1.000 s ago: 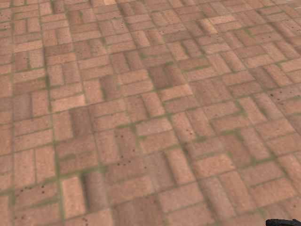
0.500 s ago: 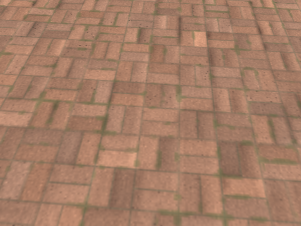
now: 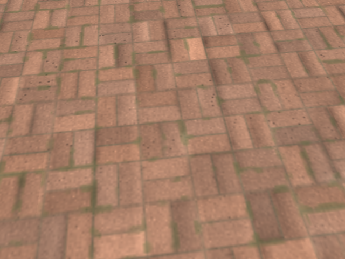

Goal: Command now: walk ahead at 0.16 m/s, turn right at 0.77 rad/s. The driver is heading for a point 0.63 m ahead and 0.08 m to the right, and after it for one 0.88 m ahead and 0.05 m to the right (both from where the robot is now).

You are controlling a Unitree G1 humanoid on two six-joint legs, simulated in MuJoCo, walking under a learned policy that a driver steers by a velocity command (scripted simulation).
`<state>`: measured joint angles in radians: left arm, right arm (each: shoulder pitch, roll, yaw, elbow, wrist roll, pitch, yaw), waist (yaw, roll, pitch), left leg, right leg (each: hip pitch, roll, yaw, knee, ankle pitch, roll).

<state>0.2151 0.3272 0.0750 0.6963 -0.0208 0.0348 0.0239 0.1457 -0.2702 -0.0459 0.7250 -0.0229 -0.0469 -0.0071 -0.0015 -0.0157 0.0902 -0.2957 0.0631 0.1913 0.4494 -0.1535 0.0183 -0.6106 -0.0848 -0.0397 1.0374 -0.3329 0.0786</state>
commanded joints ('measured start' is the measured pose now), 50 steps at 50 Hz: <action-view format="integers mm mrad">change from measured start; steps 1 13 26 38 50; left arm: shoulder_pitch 126 0 41 -53 -8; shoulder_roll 23 196 141 141 60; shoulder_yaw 11 68 23 47 17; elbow -36 -158 -90 -29 59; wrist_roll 5 1 32 7 -20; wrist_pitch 18 -41 -98 -120 -77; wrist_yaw -28 -25 -1 -33 -31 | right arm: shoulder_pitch -154 -133 -69 24 173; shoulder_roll -155 -161 -133 -91 -137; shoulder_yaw -50 -67 -46 -25 -34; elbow -86 -62 6 -46 -32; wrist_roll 19 9 51 61 0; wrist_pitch -15 37 4 22 -32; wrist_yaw -19 -26 22 44 10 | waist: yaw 64 7 63 -9 -10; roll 119 -75 -118 -75 148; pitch -197 -173 -105 -33 -156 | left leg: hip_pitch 25 -441 -466 -363 138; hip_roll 273 -36 29 120 227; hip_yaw -82 -306 -254 -154 -292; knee -175 705 419 380 -137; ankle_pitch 342 -297 -32 -66 484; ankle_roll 182 -36 -33 21 127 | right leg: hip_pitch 234 509 556 542 -17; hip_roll -42 -164 -219 -252 -16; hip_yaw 40 532 374 -21 143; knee -171 -732 -902 -944 217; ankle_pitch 188 227 -291 -138 63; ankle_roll -37 -329 -272 -200 -76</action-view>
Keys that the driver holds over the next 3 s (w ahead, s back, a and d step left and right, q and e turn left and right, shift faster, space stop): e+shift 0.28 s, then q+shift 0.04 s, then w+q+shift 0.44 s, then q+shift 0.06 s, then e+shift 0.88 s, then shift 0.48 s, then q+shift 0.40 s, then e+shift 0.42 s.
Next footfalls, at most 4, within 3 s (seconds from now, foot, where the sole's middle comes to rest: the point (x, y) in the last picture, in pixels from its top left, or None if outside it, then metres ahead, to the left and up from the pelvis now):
0.14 right None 0.15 -0.13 -0.77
0.86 left None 0.39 0.16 -0.77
1.32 right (175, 215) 0.60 0.03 -0.77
1.70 left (129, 187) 0.72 0.22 -0.77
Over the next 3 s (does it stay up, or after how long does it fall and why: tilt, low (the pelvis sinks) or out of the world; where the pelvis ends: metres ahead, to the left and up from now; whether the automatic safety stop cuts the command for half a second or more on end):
stays up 0.63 0.20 0.01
